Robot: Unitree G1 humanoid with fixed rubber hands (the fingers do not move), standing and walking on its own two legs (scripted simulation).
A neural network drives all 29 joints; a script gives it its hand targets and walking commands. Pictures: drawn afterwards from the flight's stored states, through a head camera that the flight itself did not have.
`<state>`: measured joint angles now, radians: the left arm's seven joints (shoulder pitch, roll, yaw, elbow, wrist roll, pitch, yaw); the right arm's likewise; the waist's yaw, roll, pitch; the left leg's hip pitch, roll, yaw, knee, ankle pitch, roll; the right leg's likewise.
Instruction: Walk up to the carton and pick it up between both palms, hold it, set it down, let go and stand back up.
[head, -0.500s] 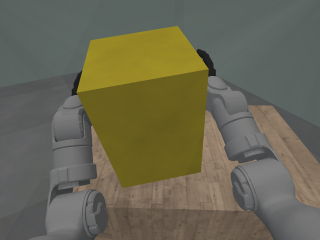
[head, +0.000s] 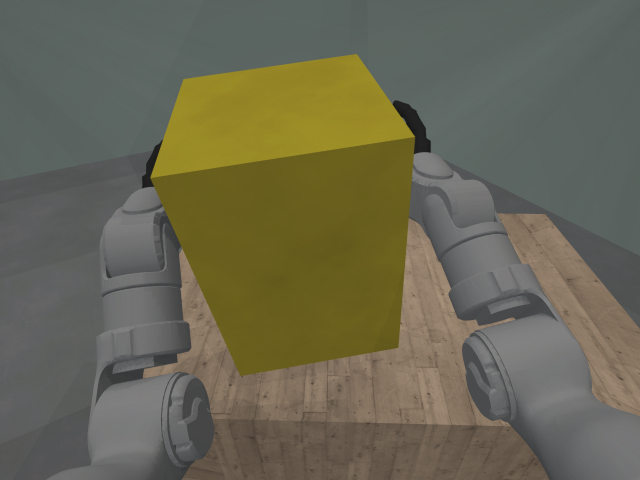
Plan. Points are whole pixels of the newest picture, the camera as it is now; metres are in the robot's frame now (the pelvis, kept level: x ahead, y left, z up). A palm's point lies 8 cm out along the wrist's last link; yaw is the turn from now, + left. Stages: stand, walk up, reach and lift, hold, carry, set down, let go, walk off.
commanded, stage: hold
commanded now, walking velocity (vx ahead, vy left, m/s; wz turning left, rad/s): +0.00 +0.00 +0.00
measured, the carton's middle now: (296, 220) +0.36 +0.00 +0.22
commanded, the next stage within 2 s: none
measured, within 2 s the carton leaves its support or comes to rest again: neither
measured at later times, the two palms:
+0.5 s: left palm (160, 196) +0.37 +0.15 +0.26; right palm (411, 164) +0.37 -0.14 +0.28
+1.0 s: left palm (159, 192) +0.37 +0.15 +0.26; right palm (410, 161) +0.37 -0.14 +0.28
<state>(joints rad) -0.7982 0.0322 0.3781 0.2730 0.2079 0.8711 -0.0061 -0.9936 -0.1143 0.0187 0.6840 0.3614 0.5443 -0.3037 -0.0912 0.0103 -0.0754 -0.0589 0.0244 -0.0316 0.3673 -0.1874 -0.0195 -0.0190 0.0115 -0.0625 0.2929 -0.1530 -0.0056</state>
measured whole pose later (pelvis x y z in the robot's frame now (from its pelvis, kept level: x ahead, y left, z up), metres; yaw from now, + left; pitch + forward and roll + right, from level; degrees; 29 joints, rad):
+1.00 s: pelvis +0.00 +0.00 +0.00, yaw +0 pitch -6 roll -1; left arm -0.84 0.04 0.39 0.31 0.22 0.86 0.00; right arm -1.02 -0.11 0.00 0.72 0.35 0.55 -0.30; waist -0.09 0.01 -0.09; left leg -0.07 0.02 -0.03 0.36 -0.19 -0.02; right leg -0.03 0.01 -0.06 0.29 -0.15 0.00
